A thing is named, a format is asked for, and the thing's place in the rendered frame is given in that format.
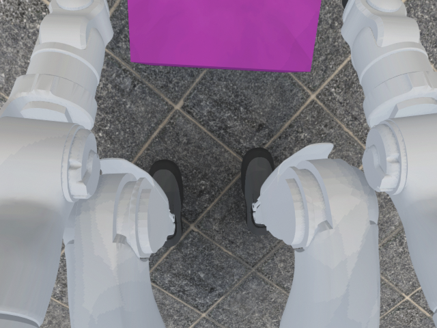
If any right robot upper arm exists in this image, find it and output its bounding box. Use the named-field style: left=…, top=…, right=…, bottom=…
left=362, top=113, right=437, bottom=328

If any robot right foot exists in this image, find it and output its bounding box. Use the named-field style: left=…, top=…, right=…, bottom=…
left=241, top=148, right=274, bottom=236

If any left robot forearm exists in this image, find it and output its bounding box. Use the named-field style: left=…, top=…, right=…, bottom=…
left=0, top=0, right=113, bottom=130

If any carton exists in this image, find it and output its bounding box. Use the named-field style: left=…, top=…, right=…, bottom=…
left=128, top=0, right=322, bottom=72

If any robot left thigh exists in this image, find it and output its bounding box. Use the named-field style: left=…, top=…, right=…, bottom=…
left=64, top=173, right=166, bottom=328

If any right robot forearm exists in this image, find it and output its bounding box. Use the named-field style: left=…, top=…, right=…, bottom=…
left=341, top=0, right=437, bottom=128

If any left robot upper arm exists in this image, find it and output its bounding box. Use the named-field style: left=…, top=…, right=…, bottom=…
left=0, top=116, right=100, bottom=328

